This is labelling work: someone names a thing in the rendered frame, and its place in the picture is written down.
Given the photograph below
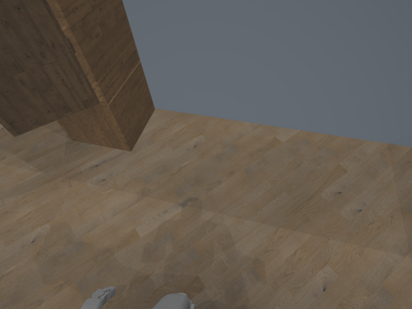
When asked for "cupboard door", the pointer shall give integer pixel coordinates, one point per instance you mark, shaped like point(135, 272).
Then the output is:
point(41, 79)

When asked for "left robot hand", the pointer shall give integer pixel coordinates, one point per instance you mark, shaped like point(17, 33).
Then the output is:
point(99, 298)

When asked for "robot left thigh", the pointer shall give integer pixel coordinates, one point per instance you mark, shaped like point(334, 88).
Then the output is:
point(174, 301)

